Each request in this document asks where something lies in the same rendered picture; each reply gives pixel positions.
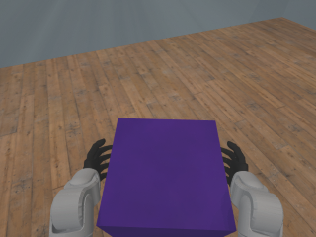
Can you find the carton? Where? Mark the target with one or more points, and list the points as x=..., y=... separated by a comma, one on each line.
x=166, y=178

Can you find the left robot hand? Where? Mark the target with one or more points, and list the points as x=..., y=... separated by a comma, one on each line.
x=94, y=158

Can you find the right robot hand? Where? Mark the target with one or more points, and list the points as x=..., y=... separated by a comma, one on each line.
x=238, y=162

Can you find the robot right forearm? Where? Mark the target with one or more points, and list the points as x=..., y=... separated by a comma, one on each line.
x=260, y=212

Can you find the robot left forearm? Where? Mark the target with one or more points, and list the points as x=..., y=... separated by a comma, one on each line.
x=72, y=209

